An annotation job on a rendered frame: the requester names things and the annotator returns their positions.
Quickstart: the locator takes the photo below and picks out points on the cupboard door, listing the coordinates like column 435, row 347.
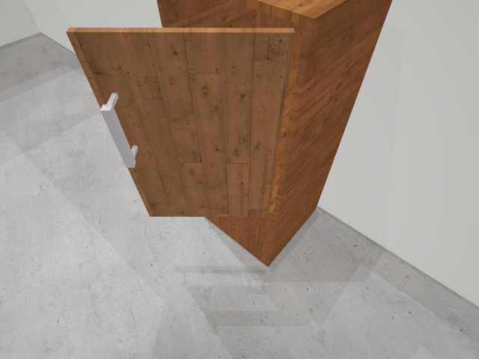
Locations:
column 204, row 106

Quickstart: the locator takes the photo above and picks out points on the handle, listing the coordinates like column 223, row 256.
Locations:
column 115, row 128

